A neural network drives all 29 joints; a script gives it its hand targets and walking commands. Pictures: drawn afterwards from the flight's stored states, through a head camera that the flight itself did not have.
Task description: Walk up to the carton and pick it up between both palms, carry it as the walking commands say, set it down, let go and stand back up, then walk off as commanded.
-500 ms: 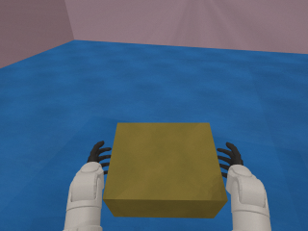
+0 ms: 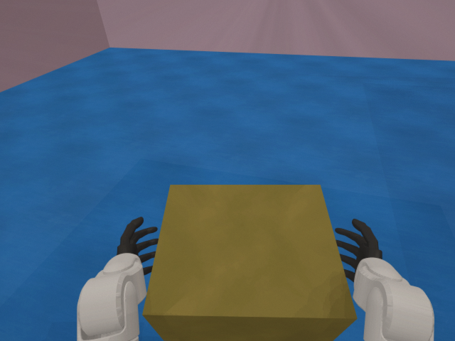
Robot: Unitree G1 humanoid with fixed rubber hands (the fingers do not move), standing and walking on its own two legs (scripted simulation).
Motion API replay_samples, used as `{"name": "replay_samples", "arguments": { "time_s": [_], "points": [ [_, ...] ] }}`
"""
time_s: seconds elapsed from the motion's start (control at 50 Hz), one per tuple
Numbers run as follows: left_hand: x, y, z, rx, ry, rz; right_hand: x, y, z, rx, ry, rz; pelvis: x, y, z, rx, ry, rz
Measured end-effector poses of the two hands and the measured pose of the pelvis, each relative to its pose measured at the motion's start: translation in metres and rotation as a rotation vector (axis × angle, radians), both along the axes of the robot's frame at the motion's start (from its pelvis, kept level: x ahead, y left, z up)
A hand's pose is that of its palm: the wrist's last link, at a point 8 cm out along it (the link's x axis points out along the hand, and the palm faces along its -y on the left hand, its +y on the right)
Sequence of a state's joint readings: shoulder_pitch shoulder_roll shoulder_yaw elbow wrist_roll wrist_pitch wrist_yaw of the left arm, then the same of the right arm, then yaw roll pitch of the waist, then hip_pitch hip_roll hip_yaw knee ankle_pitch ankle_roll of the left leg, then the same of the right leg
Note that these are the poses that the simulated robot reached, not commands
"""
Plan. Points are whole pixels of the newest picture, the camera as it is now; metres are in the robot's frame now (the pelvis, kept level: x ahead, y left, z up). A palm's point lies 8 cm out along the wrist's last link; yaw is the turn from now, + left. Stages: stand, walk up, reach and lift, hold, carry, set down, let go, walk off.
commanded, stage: carry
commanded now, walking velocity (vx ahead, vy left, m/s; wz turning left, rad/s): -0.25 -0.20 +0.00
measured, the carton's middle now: (245, 259) +0.28 +0.00 +0.04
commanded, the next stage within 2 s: none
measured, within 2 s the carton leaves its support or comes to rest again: neither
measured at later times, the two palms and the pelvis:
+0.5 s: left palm out of the picture +0.07 +0.04 +0.11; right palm out of the picture +0.08 -0.32 +0.11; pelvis -0.15 -0.14 +0.01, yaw +0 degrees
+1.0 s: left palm out of the picture -0.07 -0.07 +0.12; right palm out of the picture -0.03 -0.42 +0.12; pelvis -0.27 -0.26 +0.01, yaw +2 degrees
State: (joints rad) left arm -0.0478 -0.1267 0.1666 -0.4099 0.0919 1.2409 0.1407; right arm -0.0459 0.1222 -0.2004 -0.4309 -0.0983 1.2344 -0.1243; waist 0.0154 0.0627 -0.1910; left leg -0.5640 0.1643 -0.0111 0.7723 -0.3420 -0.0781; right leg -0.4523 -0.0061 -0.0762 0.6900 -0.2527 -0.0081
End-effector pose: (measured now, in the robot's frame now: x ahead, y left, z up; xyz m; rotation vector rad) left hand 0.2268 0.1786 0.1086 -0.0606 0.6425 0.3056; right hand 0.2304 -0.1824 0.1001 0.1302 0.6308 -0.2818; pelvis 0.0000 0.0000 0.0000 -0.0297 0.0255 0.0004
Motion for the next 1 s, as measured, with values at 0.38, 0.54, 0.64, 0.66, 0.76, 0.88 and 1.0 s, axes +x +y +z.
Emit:
{"name": "replay_samples", "arguments": {
  "time_s": [0.38, 0.54, 0.64, 0.66, 0.76, 0.88, 1.0],
  "points": [
    [-0.132, -0.079, -0.007, -0.043, 0.029, 0.032, -0.119, -0.078, 0.011, -0.049, 0.032, 0.032, -0.115, -0.088, 0.009, 0.006, -0.031, 0.015],
    [-0.163, -0.157, 0.005, 0.021, -0.006, -0.018, -0.168, -0.157, 0.000, -0.002, -0.002, -0.006, -0.167, -0.154, 0.004, -0.007, -0.001, -0.003],
    [-0.193, -0.195, 0.002, 0.042, 0.038, -0.045, -0.206, -0.195, -0.007, 0.026, 0.041, -0.038, -0.193, -0.185, 0.010, 0.031, -0.007, 0.017],
    [-0.199, -0.200, 0.002, 0.041, 0.038, -0.045, -0.212, -0.200, -0.006, 0.025, 0.041, -0.038, -0.197, -0.190, 0.011, 0.035, -0.009, 0.017],
    [-0.225, -0.215, 0.008, 0.020, -0.004, -0.019, -0.229, -0.215, 0.007, 0.000, -0.001, -0.011, -0.218, -0.212, 0.012, 0.033, 0.001, 0.028],
    [-0.264, -0.224, 0.007, -0.028, -0.013, 0.046, -0.245, -0.223, 0.023, -0.046, -0.009, 0.052, -0.243, -0.236, 0.017, 0.042, -0.006, 0.040],
    [-0.292, -0.244, 0.010, 0.002, -0.018, 0.071, -0.263, -0.242, 0.017, -0.019, -0.014, 0.079, -0.269, -0.257, 0.012, 0.068, -0.038, 0.041]
  ]
}}
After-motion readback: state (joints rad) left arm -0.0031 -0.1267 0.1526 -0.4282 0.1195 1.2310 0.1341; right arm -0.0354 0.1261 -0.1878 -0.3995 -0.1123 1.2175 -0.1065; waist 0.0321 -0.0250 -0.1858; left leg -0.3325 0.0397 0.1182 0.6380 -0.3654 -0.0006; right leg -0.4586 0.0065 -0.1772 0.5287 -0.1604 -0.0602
